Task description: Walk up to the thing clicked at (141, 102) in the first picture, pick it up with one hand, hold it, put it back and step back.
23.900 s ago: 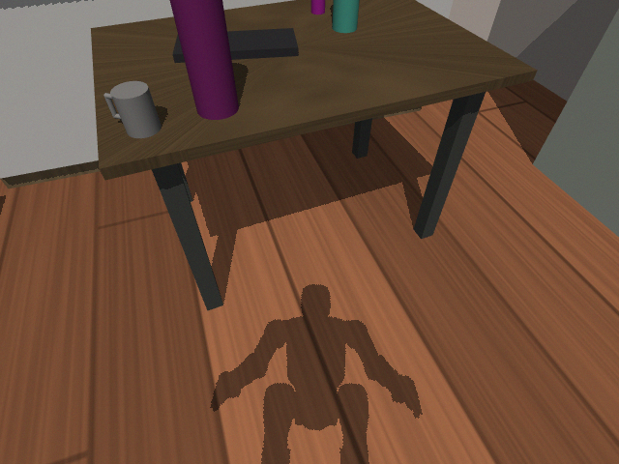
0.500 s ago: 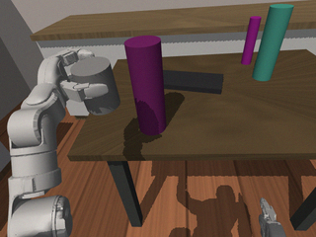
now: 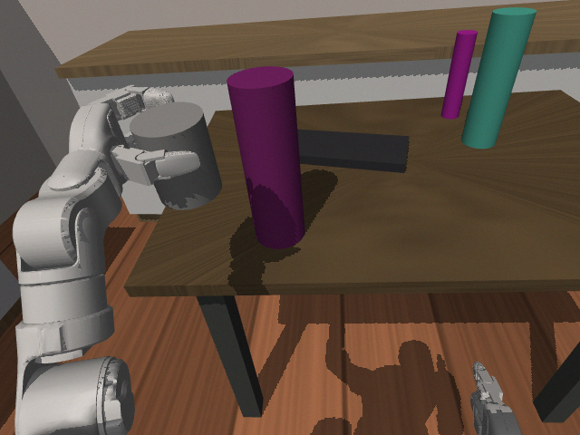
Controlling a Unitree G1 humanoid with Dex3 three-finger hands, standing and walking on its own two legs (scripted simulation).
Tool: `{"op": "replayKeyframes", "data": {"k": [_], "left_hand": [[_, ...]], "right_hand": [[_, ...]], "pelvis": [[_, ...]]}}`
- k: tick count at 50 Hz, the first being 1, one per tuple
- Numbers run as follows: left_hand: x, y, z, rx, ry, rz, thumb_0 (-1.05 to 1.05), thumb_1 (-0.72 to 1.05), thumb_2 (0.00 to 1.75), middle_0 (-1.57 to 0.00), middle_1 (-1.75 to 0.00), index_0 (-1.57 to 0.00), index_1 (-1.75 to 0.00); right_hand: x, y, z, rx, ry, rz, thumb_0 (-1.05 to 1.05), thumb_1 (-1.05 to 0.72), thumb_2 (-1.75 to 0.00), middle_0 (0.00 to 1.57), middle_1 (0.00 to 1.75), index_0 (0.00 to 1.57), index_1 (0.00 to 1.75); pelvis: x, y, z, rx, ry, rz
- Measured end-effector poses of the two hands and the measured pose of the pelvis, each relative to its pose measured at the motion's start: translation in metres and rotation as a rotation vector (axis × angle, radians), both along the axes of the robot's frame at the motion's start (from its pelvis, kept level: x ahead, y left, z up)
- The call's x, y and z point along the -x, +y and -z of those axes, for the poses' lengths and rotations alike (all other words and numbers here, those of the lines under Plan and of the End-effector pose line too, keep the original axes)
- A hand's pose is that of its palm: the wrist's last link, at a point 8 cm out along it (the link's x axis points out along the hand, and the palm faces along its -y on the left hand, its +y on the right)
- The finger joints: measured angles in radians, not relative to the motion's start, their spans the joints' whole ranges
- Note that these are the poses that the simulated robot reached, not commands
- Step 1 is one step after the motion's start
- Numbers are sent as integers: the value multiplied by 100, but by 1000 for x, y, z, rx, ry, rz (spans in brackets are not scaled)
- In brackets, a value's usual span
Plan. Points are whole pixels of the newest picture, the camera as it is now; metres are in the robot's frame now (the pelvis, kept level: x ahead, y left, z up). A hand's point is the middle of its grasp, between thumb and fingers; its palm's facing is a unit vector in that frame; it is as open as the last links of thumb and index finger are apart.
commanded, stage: hold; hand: left
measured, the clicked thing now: (171, 152) +0.36 +0.15 +0.28
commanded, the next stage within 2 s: crouch in 0.06 s
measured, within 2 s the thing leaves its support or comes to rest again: neither
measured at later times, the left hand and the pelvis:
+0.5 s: hand (167, 155) +0.39 +0.18 +0.26, palm faces +0.22 -0.98 +0.02, open 11.2 cm; pelvis -0.01 -0.01 +0.00, yaw +0 degrees
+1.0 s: hand (167, 175) +0.45 +0.22 +0.19, palm faces +0.25 -0.97 -0.01, open 11.2 cm; pelvis +0.00 +0.00 +0.00, yaw -1 degrees
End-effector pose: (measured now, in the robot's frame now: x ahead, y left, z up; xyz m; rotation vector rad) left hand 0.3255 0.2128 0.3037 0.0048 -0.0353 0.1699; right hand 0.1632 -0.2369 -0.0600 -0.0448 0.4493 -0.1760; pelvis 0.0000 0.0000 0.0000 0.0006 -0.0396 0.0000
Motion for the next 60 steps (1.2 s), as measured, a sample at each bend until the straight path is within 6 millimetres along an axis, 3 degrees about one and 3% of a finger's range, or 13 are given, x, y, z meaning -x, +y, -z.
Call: {"op": "replayKeyframes", "data": {"k": [8,14,34,46,60], "left_hand": [[-1,2,-8,1,-20,-10,2,-61,70,-49,-131,-80,-121],[-2,0,-3,11,-2,4,2,-61,70,-49,-131,-80,-120],[-59,30,74,39,112,-78,2,-61,68,-51,-128,-81,-119],[-86,49,99,22,98,-83,2,-61,68,-52,-130,-81,-120],[-112,58,132,19,95,-90,2,-61,68,-52,-130,-81,-120]], "right_hand": [[0,-5,-1,6,-6,13,-1,50,-6,5,5,5,5],[3,-8,0,10,0,19,-1,51,-6,5,5,5,5],[28,-28,0,115,63,78,-2,53,-5,5,5,5,5],[21,-26,-5,137,74,74,-1,52,-5,5,5,5,5],[15,-20,0,139,153,69,-1,52,-5,6,5,5,5]], "pelvis": [[1,-2,0,-2,0,-2],[1,-2,0,-2,0,-2],[9,-6,2,1,47,4],[-1,-2,1,7,86,10],[-15,1,0,13,126,18]]}}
